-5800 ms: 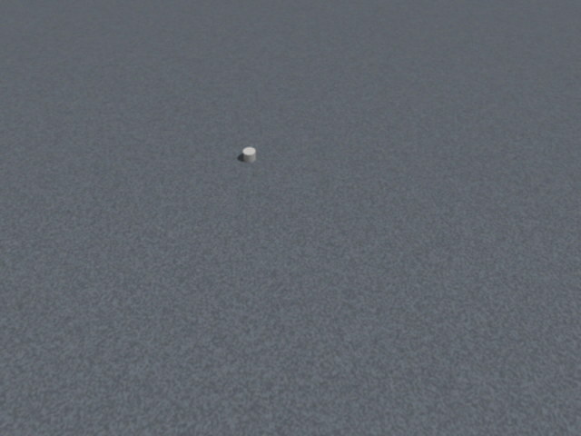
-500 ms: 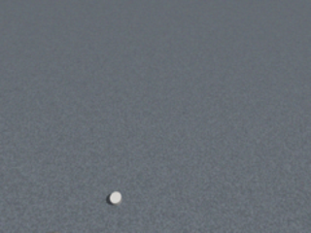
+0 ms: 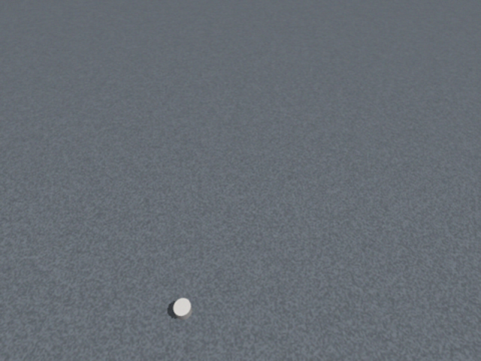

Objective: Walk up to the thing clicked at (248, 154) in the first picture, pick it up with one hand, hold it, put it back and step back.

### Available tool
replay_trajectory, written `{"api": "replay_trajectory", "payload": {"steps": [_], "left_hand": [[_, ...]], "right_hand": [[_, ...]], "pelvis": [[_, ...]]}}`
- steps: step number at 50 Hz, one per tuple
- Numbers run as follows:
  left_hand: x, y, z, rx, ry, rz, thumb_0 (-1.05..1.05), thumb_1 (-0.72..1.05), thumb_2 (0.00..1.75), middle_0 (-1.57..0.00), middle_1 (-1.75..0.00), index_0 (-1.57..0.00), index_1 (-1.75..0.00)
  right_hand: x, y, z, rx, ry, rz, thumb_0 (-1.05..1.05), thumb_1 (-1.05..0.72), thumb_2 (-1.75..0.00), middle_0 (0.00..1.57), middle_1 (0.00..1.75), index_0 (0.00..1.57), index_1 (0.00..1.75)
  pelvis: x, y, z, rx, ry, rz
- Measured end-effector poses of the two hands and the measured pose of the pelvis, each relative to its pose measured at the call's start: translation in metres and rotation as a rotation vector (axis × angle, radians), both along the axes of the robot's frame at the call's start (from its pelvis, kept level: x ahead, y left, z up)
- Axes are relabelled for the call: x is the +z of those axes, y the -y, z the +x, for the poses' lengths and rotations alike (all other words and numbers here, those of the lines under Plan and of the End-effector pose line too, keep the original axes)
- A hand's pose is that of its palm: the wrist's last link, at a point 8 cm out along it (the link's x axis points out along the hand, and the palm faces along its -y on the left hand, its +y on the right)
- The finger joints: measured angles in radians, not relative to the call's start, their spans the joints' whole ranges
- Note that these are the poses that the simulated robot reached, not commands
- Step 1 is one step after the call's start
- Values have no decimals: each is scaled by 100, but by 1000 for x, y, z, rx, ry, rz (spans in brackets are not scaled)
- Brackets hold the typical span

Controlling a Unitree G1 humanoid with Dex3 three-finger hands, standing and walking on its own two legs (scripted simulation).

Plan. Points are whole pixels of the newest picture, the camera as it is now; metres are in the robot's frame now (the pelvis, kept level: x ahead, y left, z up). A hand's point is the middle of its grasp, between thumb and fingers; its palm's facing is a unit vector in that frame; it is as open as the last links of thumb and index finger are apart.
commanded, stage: walk up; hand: left
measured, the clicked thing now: (182, 308) +0.44 +0.23 -0.76
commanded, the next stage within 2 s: stand in 0.02 s
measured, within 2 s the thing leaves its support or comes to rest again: neither
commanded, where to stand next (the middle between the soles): +0.07 -0.01 m, yaw -1 degrees
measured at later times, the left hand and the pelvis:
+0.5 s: hand out of the picture +0.07 +0.25 -0.16, palm faces -0.02 -0.94 -0.34, open 7.3 cm; pelvis +0.00 -0.01 +0.00, yaw +0 degrees
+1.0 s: hand out of the picture +0.07 +0.24 -0.16, palm faces -0.02 -0.94 -0.34, open 7.3 cm; pelvis +0.01 -0.01 +0.00, yaw +0 degrees
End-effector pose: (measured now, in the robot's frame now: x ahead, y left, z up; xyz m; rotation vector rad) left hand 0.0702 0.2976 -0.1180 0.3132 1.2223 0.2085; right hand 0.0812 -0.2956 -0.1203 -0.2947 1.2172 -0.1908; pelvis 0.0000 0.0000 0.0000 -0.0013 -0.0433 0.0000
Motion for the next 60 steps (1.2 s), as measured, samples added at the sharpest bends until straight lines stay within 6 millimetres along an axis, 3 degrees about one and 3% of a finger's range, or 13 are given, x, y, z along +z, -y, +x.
{"api": "replay_trajectory", "payload": {"steps": [60], "left_hand": [[-1, 10, -1, -2, -27, -7, 0, 91, 89, -21, -30, -21, -30]], "right_hand": [[0, 11, -2, 20, -25, -16, 1, -90, -90, 20, 30, 20, 30]], "pelvis": [[1, 9, 9, 2, -8, 2]]}}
